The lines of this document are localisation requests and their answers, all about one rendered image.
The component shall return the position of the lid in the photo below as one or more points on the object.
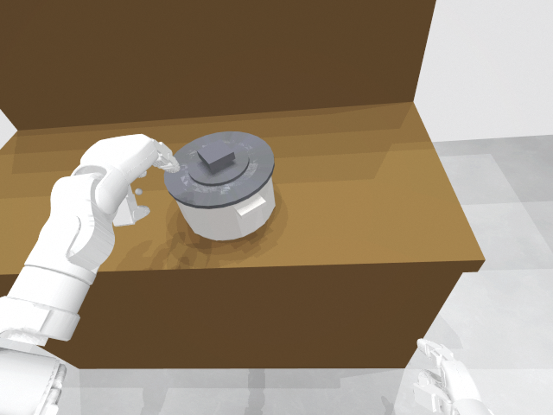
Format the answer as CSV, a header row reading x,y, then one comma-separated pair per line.
x,y
196,186

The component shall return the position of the robot right hand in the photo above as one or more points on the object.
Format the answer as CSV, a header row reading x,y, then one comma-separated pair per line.
x,y
438,393

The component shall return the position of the robot left hand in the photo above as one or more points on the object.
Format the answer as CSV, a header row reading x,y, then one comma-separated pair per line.
x,y
132,155

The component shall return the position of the table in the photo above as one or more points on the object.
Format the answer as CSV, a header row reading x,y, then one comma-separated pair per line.
x,y
367,238

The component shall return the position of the left robot forearm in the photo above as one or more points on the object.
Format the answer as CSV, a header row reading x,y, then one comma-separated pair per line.
x,y
78,237

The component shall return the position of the robot left upper arm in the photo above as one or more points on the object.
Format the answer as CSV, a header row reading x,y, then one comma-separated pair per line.
x,y
30,384

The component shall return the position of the pot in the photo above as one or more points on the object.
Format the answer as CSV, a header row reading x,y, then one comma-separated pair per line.
x,y
235,221

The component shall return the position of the knob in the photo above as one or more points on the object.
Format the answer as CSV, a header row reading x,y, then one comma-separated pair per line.
x,y
216,154

